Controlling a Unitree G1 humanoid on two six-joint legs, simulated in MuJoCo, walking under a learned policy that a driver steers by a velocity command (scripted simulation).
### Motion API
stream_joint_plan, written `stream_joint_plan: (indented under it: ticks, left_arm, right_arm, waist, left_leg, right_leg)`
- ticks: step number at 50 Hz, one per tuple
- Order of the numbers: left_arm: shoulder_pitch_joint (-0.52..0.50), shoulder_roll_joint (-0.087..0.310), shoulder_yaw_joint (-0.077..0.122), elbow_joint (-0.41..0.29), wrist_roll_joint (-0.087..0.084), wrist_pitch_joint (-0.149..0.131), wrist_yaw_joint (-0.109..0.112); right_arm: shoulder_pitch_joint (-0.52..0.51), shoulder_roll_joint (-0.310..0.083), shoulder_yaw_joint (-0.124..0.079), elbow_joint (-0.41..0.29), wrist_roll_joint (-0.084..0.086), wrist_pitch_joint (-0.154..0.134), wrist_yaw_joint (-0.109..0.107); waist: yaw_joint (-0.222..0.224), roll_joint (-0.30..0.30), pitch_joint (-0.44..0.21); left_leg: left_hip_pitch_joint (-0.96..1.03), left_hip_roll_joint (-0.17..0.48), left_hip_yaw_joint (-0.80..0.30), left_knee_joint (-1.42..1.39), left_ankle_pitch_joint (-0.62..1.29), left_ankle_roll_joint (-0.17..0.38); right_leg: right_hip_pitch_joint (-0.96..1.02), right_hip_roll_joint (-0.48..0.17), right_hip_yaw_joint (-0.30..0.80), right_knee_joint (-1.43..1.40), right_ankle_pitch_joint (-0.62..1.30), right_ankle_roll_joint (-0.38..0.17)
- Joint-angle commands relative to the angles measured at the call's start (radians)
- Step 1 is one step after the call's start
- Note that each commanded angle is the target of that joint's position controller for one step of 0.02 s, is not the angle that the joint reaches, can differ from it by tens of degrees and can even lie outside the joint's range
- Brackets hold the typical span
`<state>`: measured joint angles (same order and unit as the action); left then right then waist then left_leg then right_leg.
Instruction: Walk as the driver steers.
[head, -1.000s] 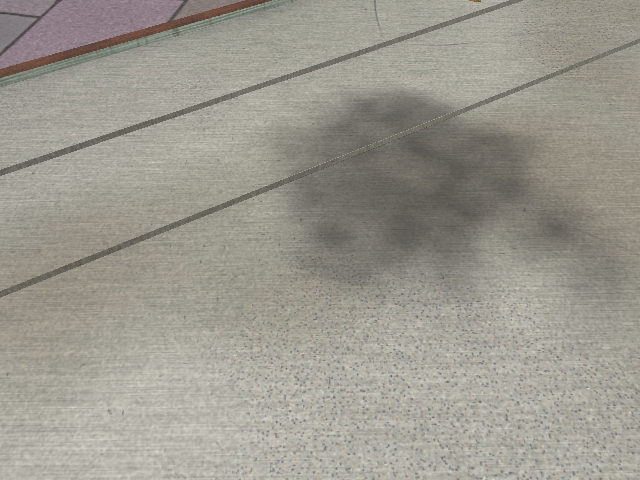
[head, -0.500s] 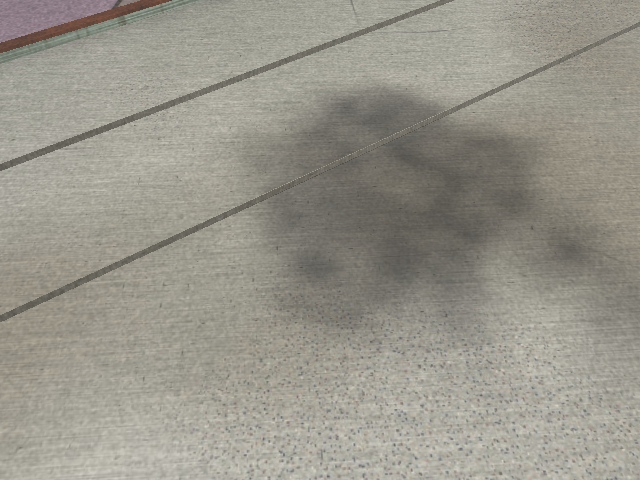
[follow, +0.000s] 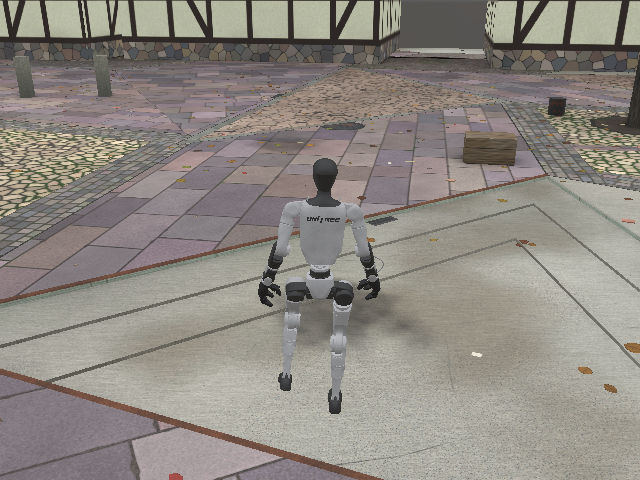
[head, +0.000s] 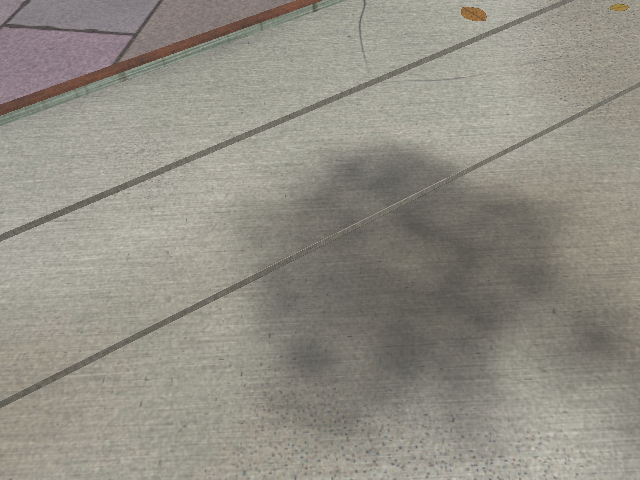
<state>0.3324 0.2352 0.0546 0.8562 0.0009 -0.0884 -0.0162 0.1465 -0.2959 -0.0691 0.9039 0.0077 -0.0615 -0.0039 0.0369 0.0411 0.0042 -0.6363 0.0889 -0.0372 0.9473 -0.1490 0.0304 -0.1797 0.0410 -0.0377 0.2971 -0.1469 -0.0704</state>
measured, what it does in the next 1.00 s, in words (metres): walks ahead, turning right: left foot, then right foot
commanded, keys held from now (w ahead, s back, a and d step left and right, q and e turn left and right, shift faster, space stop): w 0.20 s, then w+e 0.80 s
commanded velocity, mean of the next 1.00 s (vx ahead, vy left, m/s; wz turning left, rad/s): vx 0.50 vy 0.00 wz -0.34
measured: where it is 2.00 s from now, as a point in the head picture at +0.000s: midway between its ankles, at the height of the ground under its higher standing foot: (485, 295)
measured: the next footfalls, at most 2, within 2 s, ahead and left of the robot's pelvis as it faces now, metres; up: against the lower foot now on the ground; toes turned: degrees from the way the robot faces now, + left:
left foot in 0.32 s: +0.35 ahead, +0.16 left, +0.00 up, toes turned -1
right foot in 0.86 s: +0.59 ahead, -0.14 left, +0.00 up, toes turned -22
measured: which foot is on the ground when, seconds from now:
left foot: up 0.00-0.30, down 0.32-0.88, up 0.90-1.00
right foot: down 0.00-0.34, up 0.36-0.84, down 0.86-1.00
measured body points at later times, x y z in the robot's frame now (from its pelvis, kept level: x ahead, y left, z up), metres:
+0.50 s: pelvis +0.27 +0.07 -0.01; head +0.29 +0.07 +0.44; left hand +0.34 +0.34 -0.15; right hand +0.36 -0.21 -0.13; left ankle +0.31 +0.16 -0.75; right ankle +0.21 -0.08 -0.66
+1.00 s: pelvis +0.51 -0.04 -0.02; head +0.55 -0.07 +0.43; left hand +0.73 +0.17 -0.12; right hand +0.51 -0.34 -0.14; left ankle +0.49 +0.14 -0.65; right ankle +0.55 -0.12 -0.75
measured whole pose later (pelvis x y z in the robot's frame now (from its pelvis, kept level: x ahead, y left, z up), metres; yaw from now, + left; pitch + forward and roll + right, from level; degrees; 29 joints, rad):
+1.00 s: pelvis +0.51 -0.04 -0.02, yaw -23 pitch +1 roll +1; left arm 0.20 0.27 0.09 0.78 -0.01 -0.05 -0.03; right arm 0.14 -0.29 -0.07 0.90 0.02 -0.11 0.00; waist 0.00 0.01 0.08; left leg -0.41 0.07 -0.02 1.19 -0.38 0.01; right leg -0.35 0.08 -0.01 0.51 -0.16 -0.10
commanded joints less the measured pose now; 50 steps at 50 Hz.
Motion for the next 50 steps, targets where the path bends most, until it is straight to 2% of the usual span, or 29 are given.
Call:
stream_joint_plan:
  ticks: [1,5,10,13,14,15,16,17,18,19,20,21,22,24,25,28,33,36,38,41,42,43,44,45,46,47,48,49,50]
  left_arm:
    - [-0.014,0.156,0.037,-0.038,-0.008,-0.015,0.015]
    - [0.044,0.157,0.037,0.011,-0.013,-0.012,0.023]
    - [0.115,0.164,0.041,0.077,-0.015,0.004,0.028]
    - [0.120,0.177,0.047,0.098,-0.022,0.018,0.034]
    - [0.101,0.190,0.050,0.096,-0.023,0.021,0.034]
    - [0.075,0.196,0.051,0.092,-0.026,0.024,0.033]
    - [0.054,0.176,0.043,0.081,-0.022,0.024,0.031]
    - [0.043,0.132,0.024,0.048,-0.001,0.020,0.031]
    - [0.180,0.006,-0.008,0.054,-0.020,0.003,0.024]
    - [0.110,0.129,0.023,0.063,-0.046,-0.008,0.027]
    - [0.025,0.172,0.039,0.033,-0.058,-0.013,0.030]
    - [-0.010,0.159,0.040,0.028,-0.054,-0.009,0.037]
    - [-0.025,0.143,0.047,0.026,-0.041,-0.001,0.043]
    - [0.011,0.089,0.046,0.028,-0.042,0.022,0.038]
    - [0.005,0.071,0.045,0.021,-0.043,0.033,0.037]
    - [-0.062,0.072,0.047,-0.018,-0.034,0.049,0.034]
    - [-0.210,0.057,0.031,-0.070,-0.025,0.041,0.002]
    - [-0.311,0.055,0.020,-0.119,-0.024,0.043,-0.019]
    - [-0.346,0.065,0.019,-0.151,-0.025,0.046,-0.033]
    - [-0.281,0.116,0.042,-0.166,-0.024,0.056,-0.043]
    - [-0.172,0.149,0.062,-0.143,-0.028,0.058,-0.042]
    - [0.002,0.209,0.097,-0.095,-0.030,0.061,-0.029]
    - [0.107,0.317,0.129,-0.069,-0.031,0.068,-0.005]
    - [0.053,0.351,0.120,-0.106,-0.027,0.053,-0.010]
    - [0.057,0.264,0.091,-0.116,-0.017,0.039,-0.018]
    - [0.018,0.221,0.079,-0.118,-0.013,0.027,-0.017]
    - [-0.054,0.195,0.072,-0.128,-0.016,0.019,-0.016]
    - [-0.109,0.160,0.060,-0.141,-0.013,0.015,-0.013]
    - [-0.133,0.149,0.053,-0.153,-0.005,0.013,-0.008]
  right_arm:
    - [-0.046,-0.031,-0.008,-0.054,-0.005,-0.006,0.000]
    - [-0.173,-0.013,0.002,-0.083,0.001,-0.012,0.010]
    - [-0.307,-0.008,0.014,-0.126,0.012,-0.025,0.034]
    - [-0.312,-0.030,0.010,-0.140,0.014,-0.042,0.049]
    - [-0.269,-0.050,0.001,-0.129,0.013,-0.047,0.048]
    - [-0.170,-0.078,-0.015,-0.100,0.011,-0.051,0.044]
    - [0.010,-0.130,-0.040,-0.045,0.006,-0.053,0.035]
    - [0.213,-0.211,-0.062,-0.010,-0.011,-0.052,0.021]
    - [0.234,-0.230,-0.061,0.006,-0.009,-0.040,0.025]
    - [0.206,-0.129,-0.036,-0.004,-0.002,-0.036,0.023]
    - [0.126,-0.085,-0.023,-0.013,0.003,-0.038,0.019]
    - [0.052,-0.063,-0.014,-0.022,-0.001,-0.043,0.020]
    - [0.007,-0.035,-0.008,-0.020,-0.007,-0.047,0.022]
    - [-0.022,-0.020,-0.006,-0.007,-0.020,-0.054,0.022]
    - [-0.024,-0.026,-0.008,0.001,-0.018,-0.056,0.019]
    - [-0.002,-0.063,-0.019,0.021,-0.023,-0.058,0.003]
    - [0.039,-0.104,-0.025,0.033,-0.016,-0.047,-0.013]
    - [0.103,-0.128,-0.031,0.050,-0.005,-0.030,-0.018]
    - [0.126,-0.144,-0.037,0.056,0.004,-0.013,-0.018]
    - [0.100,-0.185,-0.051,0.040,0.014,0.009,-0.024]
    - [0.083,-0.192,-0.053,0.033,0.016,0.018,-0.026]
    - [0.074,-0.180,-0.047,0.023,0.015,0.021,-0.028]
    - [0.105,-0.103,-0.024,-0.011,-0.015,0.011,-0.025]
    - [0.127,-0.020,0.006,-0.058,-0.016,-0.030,-0.008]
    - [0.013,-0.105,-0.012,-0.077,0.021,-0.069,0.009]
    - [-0.031,-0.112,-0.013,-0.092,0.042,-0.088,0.015]
    - [-0.022,-0.101,-0.014,-0.075,0.027,-0.093,0.008]
    - [-0.007,-0.117,-0.025,-0.062,0.008,-0.083,0.001]
    - [0.008,-0.119,-0.029,-0.059,0.003,-0.067,0.002]
  waist:
    - [-0.023,-0.109,-0.006]
    - [0.013,-0.117,0.037]
    - [0.052,-0.111,0.088]
    - [0.026,-0.127,0.084]
    - [-0.002,-0.141,0.057]
    - [-0.059,-0.144,-0.001]
    - [-0.136,-0.132,-0.114]
    - [-0.201,-0.008,-0.286]
    - [-0.127,0.252,-0.415]
    - [-0.160,0.146,-0.331]
    - [-0.146,0.117,-0.188]
    - [-0.111,0.052,-0.113]
    - [-0.084,0.042,-0.057]
    - [-0.038,0.071,-0.030]
    - [-0.028,0.062,-0.013]
    - [-0.025,0.021,0.029]
    - [-0.066,-0.007,0.061]
    - [-0.099,-0.022,0.092]
    - [-0.099,-0.011,0.096]
    - [-0.032,0.037,0.023]
    - [0.033,0.039,-0.035]
    - [0.118,0.006,-0.121]
    - [0.113,-0.186,-0.199]
    - [0.027,-0.315,-0.324]
    - [0.084,-0.188,-0.301]
    - [0.067,-0.145,-0.187]
    - [0.014,-0.050,-0.110]
    - [-0.021,-0.052,-0.077]
    - [-0.045,-0.070,-0.066]
  left_leg:
    - [-0.097,0.023,-0.025,-0.133,0.154,-0.018]
    - [-0.056,-0.002,-0.001,-0.305,0.277,-0.021]
    - [-0.079,-0.020,0.018,-0.422,0.217,-0.004]
    - [0.003,-0.042,0.019,-0.481,0.115,0.022]
    - [0.093,-0.065,0.035,-0.495,0.084,0.032]
    - [0.253,-0.094,0.061,-0.523,0.088,0.050]
    - [0.528,-0.075,0.044,-0.495,0.123,0.083]
    - [0.863,0.138,-0.182,-0.453,0.133,0.148]
    - [1.130,0.344,-0.586,-0.554,-0.046,0.277]
    - [1.036,0.305,-0.574,-0.618,-0.166,0.237]
    - [0.895,0.273,-0.420,-0.652,-0.154,0.191]
    - [0.750,0.237,-0.323,-0.692,-0.089,0.167]
    - [0.642,0.204,-0.243,-0.731,-0.037,0.154]
    - [0.531,0.170,-0.133,-0.786,0.030,0.144]
    - [0.504,0.170,-0.089,-0.804,0.069,0.148]
    - [0.491,0.174,0.004,-0.832,0.164,0.159]
    - [0.532,0.149,0.150,-0.846,0.226,0.135]
    - [0.639,0.179,0.188,-0.820,0.253,0.127]
    - [0.717,0.204,0.208,-0.771,0.330,0.112]
    - [0.764,0.209,0.252,-0.577,0.744,0.081]
    - [0.741,0.192,0.269,-0.418,0.841,0.065]
    - [0.621,0.148,0.286,-0.181,0.763,0.029]
    - [0.282,0.060,0.295,0.172,0.265,-0.025]
    - [-0.043,-0.144,0.088,0.434,-0.428,-0.058]
    - [-0.157,-0.091,-0.052,0.476,-0.393,-0.029]
    - [-0.188,-0.047,-0.042,0.425,-0.309,0.000]
    - [-0.127,0.000,-0.043,0.324,-0.234,0.002]
    - [-0.051,0.031,-0.045,0.233,-0.191,-0.005]
    - [0.009,0.043,-0.049,0.195,-0.163,-0.014]
  right_leg:
    - [0.094,-0.259,0.203,-0.173,0.143,-0.130]
    - [0.098,-0.241,0.145,-0.186,0.117,-0.111]
    - [0.230,-0.284,0.137,-0.140,0.165,-0.114]
    - [0.266,-0.310,0.178,-0.064,0.281,-0.105]
    - [0.258,-0.305,0.181,-0.018,0.390,-0.098]
    - [0.230,-0.278,0.164,0.078,0.541,-0.083]
    - [0.123,-0.223,0.131,0.260,0.564,-0.053]
    - [-0.115,-0.142,0.085,0.581,0.238,-0.014]
    - [-0.466,-0.002,0.093,0.882,-0.432,0.040]
    - [-0.545,-0.054,0.190,0.985,-0.430,0.032]
    - [-0.589,-0.099,0.165,0.990,-0.334,0.023]
    - [-0.545,-0.141,0.147,0.957,-0.246,0.025]
    - [-0.510,-0.166,0.145,0.917,-0.188,0.026]
    - [-0.427,-0.196,0.148,0.882,-0.133,0.026]
    - [-0.433,-0.203,0.144,0.867,-0.122,0.029]
    - [-0.508,-0.207,0.153,0.774,-0.012,0.045]
    - [-0.486,-0.183,0.077,0.495,0.197,0.044]
    - [-0.517,-0.170,0.036,0.399,0.183,0.029]
    - [-0.526,-0.156,0.012,0.363,0.114,0.010]
    - [-0.362,-0.069,-0.069,0.349,-0.039,-0.043]
    - [-0.221,-0.025,-0.092,0.322,-0.054,-0.070]
    - [0.039,0.012,-0.073,0.255,0.002,-0.110]
    - [0.346,-0.185,0.269,0.219,-0.031,-0.199]
    - [0.561,-0.374,0.832,0.030,-0.186,-0.370]
    - [0.553,-0.372,0.804,-0.033,-0.187,-0.322]
    - [0.443,-0.338,0.650,-0.026,-0.123,-0.281]
    - [0.285,-0.290,0.529,-0.026,-0.020,-0.244]
    - [0.171,-0.254,0.444,-0.036,0.072,-0.216]
    - [0.098,-0.235,0.416,-0.058,0.112,-0.211]
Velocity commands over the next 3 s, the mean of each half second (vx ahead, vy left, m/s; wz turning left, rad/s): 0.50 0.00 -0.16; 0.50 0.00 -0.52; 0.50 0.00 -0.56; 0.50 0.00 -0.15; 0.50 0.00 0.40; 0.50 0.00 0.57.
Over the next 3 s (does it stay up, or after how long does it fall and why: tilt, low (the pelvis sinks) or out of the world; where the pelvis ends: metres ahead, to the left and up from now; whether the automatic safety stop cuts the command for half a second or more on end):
stays up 1.44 -0.63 -0.02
